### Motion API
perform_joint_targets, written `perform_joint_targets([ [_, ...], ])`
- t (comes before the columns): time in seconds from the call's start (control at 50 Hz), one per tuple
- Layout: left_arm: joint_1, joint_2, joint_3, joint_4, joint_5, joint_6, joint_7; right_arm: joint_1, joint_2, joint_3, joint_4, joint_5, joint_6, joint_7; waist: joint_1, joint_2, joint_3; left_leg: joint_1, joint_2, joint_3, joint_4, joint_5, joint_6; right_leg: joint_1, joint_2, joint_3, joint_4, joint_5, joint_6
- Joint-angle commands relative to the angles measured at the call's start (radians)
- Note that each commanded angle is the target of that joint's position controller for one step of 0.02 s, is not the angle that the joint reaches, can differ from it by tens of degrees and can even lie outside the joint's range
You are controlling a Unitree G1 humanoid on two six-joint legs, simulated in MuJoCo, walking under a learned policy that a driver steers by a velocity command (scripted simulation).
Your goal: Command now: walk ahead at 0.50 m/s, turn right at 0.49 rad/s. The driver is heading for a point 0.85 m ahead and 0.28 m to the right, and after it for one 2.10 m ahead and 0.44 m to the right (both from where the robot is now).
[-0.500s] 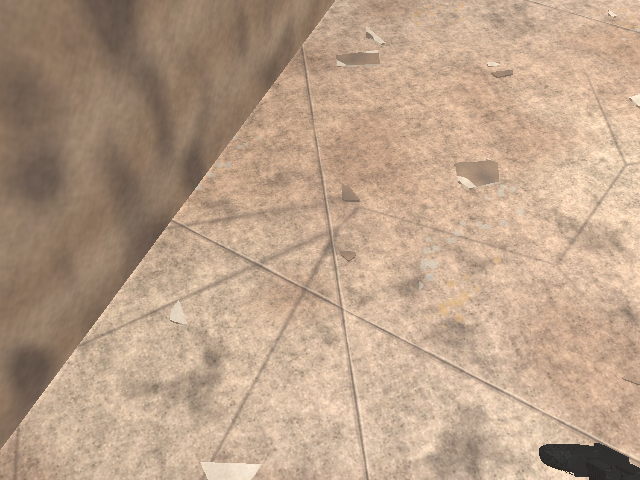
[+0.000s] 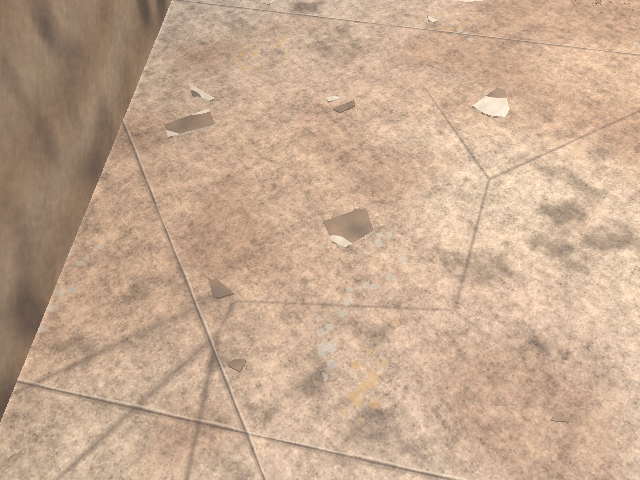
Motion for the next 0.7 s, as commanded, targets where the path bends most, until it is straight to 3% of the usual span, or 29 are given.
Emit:
perform_joint_targets([
  [0.02, -0.033, 0.109, 0.037, -0.106, -0.001, -0.01, -0.014, -0.016, -0.207, -0.053, -0.049, 0.009, 0.019, -0.018, 0.052, 0.117, -0.012, 0.045, 0.315, -0.038, 0.155, 0.981, 0.113, 0.043, 0.061, -0.075, -0.001, -0.144, -0.054],
  [0.04, 0.069, 0.143, 0.057, -0.087, -0.003, -0.006, -0.012, -0.026, -0.215, -0.055, -0.054, 0.008, 0.029, -0.024, 0.111, 0.122, -0.074, 0.024, 0.298, -0.022, 0.306, 1.087, 0.098, 0.179, 0.103, -0.097, -0.01, -0.171, -0.08],
  [0.06, 0.231, 0.197, 0.089, -0.049, -0.006, -0.003, 0.001, -0.039, -0.206, -0.049, -0.063, 0.009, 0.033, -0.029, 0.199, 0.094, -0.157, -0.091, 0.256, 0.001, 0.531, 1.025, 0.063, 0.428, 0.133, -0.079, -0.075, -0.115, -0.121],
  [0.08, 0.354, 0.29, 0.116, -0.027, -0.008, 0.009, 0.026, 0.0, -0.136, -0.023, -0.087, -0.022, 0.02, -0.026, 0.216, -0.081, -0.258, -0.369, 0.188, 0.003, 0.857, 0.534, 0.021, 0.736, -0.054, 0.213, -0.071, -0.067, -0.191],
  [0.1, 0.297, 0.334, 0.115, -0.059, -0.01, -0.001, 0.023, 0.061, -0.04, 0.011, -0.135, -0.023, -0.016, -0.006, 0.113, -0.255, -0.381, -0.77, -0.041, -0.168, 1.184, -0.239, -0.03, 1.023, -0.265, 0.803, -0.237, -0.262, -0.402],
  [0.12, 0.31, 0.247, 0.092, -0.066, -0.005, -0.009, 0.019, -0.05, -0.14, -0.009, -0.144, 0.012, -0.056, 0.014, 0.19, -0.112, -0.38, -0.883, 0.02, -0.331, 1.221, -0.209, -0.003, 1.02, -0.26, 0.795, -0.315, -0.321, -0.359],
  [0.14, 0.277, 0.206, 0.08, -0.065, 0.002, -0.018, 0.021, -0.124, -0.155, -0.011, -0.173, 0.038, -0.074, 0.022, 0.182, -0.059, -0.242, -0.919, 0.061, -0.314, 1.173, -0.126, 0.02, 0.904, -0.225, 0.643, -0.32, -0.271, -0.314],
  [0.16, 0.214, 0.187, 0.073, -0.071, 0.001, -0.023, 0.02, -0.134, -0.138, -0.008, -0.171, 0.023, -0.079, 0.016, 0.128, 0.052, -0.144, -0.878, 0.106, -0.307, 1.068, -0.052, 0.02, 0.739, -0.18, 0.528, -0.326, -0.157, -0.279],
  [0.18, 0.157, 0.154, 0.064, -0.085, 0.003, -0.025, 0.023, -0.135, -0.149, -0.016, -0.163, -0.003, -0.073, 0.008, 0.095, 0.054, -0.106, -0.815, 0.136, -0.304, 0.979, -0.012, 0.01, 0.629, -0.144, 0.448, -0.339, -0.057, -0.26],
  [0.2, 0.129, 0.146, 0.059, -0.101, 0.014, -0.024, 0.028, -0.116, -0.148, -0.02, -0.163, -0.011, -0.061, 0.009, 0.066, 0.024, -0.087, -0.755, 0.148, -0.306, 0.949, 0.014, -0.002, 0.551, -0.121, 0.415, -0.362, 0.006, -0.258],
  [0.24, 0.124, 0.158, 0.063, -0.105, 0.01, -0.026, 0.037, -0.094, -0.127, -0.018, -0.166, -0.021, -0.04, 0.008, 0.046, 0.013, -0.074, -0.719, 0.148, -0.287, 0.874, 0.042, -0.037, 0.468, -0.1, 0.366, -0.388, 0.098, -0.267],
  [0.28, 0.148, 0.185, 0.07, -0.097, 0.006, -0.027, 0.05, -0.139, -0.105, -0.012, -0.185, -0.026, -0.028, 0.003, 0.054, 0.012, -0.049, -0.728, 0.136, -0.268, 0.764, 0.121, -0.07, 0.413, -0.074, 0.31, -0.4, 0.138, -0.26],
  [0.36, 0.199, 0.198, 0.075, -0.077, -0.002, -0.013, 0.067, -0.288, -0.068, 0.005, -0.224, -0.019, -0.033, 0.009, 0.115, -0.028, -0.028, -0.655, 0.076, -0.256, 0.451, 0.385, -0.086, 0.363, -0.005, 0.25, -0.376, 0.029, -0.19],
  [0.44, 0.257, 0.194, 0.076, -0.05, -0.01, -0.002, 0.07, -0.366, -0.094, -0.003, -0.256, -0.001, -0.047, 0.025, 0.143, -0.049, -0.026, -0.611, 0.041, -0.282, 0.313, 0.419, -0.066, 0.427, -0.038, 0.339, -0.313, -0.062, -0.165],
  [0.5, 0.249, 0.19, 0.078, -0.048, -0.007, 0.007, 0.076, -0.329, -0.131, -0.02, -0.254, 0.002, -0.061, 0.033, 0.111, -0.085, -0.033, -0.561, 0.036, -0.299, 0.267, 0.302, -0.026, 0.506, -0.072, 0.428, -0.225, -0.056, -0.145],
  [0.52, 0.233, 0.182, 0.076, -0.053, -0.006, 0.01, 0.075, -0.27, -0.141, -0.029, -0.239, 0.002, -0.066, 0.031, 0.077, -0.098, -0.048, -0.485, 0.031, -0.283, 0.238, 0.285, -0.005, 0.503, -0.061, 0.436, -0.182, -0.027, -0.131],
  [0.54, 0.222, 0.152, 0.066, -0.061, -0.003, 0.009, 0.073, -0.173, -0.166, -0.044, -0.219, -0.006, -0.071, 0.024, 0.027, -0.087, -0.108, -0.325, 0.052, -0.284, 0.212, 0.293, 0.028, 0.473, -0.013, 0.406, -0.073, 0.017, -0.101],
  [0.56, 0.224, 0.094, 0.043, -0.08, 0.012, 0.006, 0.068, -0.028, -0.217, -0.059, -0.208, -0.024, -0.074, 0.015, -0.033, 0.006, -0.247, -0.068, 0.211, -0.432, 0.235, 0.238, 0.093, 0.357, 0.048, 0.328, 0.191, -0.098, -0.064],
  [0.58, 0.366, 0.036, 0.024, -0.106, -0.015, -0.003, 0.067, 0.061, -0.29, -0.078, -0.173, -0.033, -0.059, 0.018, 0.027, 0.344, -0.368, 0.254, 0.433, -0.893, 0.152, 0.022, 0.258, -0.007, 0.19, 0.197, 0.513, -0.564, 0.007],
  [0.6, 0.367, 0.14, 0.039, -0.082, -0.025, -0.004, 0.071, 0.047, -0.2, -0.06, -0.183, -0.006, -0.054, 0.024, 0.009, 0.279, -0.314, 0.232, 0.456, -1.005, 0.097, -0.204, 0.251, -0.141, 0.106, 0.214, 0.656, -0.575, 0.021],
  [0.62, 0.26, 0.199, 0.056, -0.089, -0.02, 0.001, 0.071, 0.005, -0.138, -0.043, -0.195, -0.003, -0.046, 0.019, -0.02, 0.181, -0.185, 0.115, 0.412, -0.847, 0.082, -0.192, 0.205, -0.174, 0.071, 0.197, 0.694, -0.48, 0.03],
  [0.64, 0.203, 0.195, 0.058, -0.1, -0.009, 0.006, 0.072, -0.044, -0.121, -0.034, -0.2, -0.013, -0.038, 0.017, -0.006, 0.115, -0.111, -0.005, 0.37, -0.712, 0.07, -0.067, 0.177, -0.147, 0.037, 0.162, 0.681, -0.408, 0.037],
  [0.66, 0.165, 0.183, 0.06, -0.114, 0.001, 0.006, 0.069, -0.072, -0.102, -0.028, -0.192, -0.017, -0.034, 0.015, 0.009, 0.107, -0.052, -0.1, 0.331, -0.617, 0.048, 0.045, 0.17, -0.13, 0.01, 0.158, 0.637, -0.36, 0.04],
  [0.7, 0.178, 0.144, 0.059, -0.118, -0.011, 0.014, 0.058, -0.089, -0.086, -0.022, -0.18, -0.021, -0.038, 0.012, 0.041, 0.152, -0.028, -0.195, 0.284, -0.484, -0.002, 0.146, 0.158, -0.06, -0.028, 0.139, 0.583, -0.317, 0.039],
])
Next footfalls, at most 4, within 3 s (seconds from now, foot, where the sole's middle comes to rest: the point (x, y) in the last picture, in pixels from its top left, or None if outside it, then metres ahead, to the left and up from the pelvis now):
0.06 right None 0.21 -0.10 -0.77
0.56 left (302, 451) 0.53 0.04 -0.77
1.08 right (469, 388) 0.64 -0.33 -0.77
1.62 left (453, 249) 1.02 -0.38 -0.77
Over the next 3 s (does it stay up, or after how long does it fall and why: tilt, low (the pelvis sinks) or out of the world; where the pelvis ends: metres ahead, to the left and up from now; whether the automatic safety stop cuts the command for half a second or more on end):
stays up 1.53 -0.56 0.01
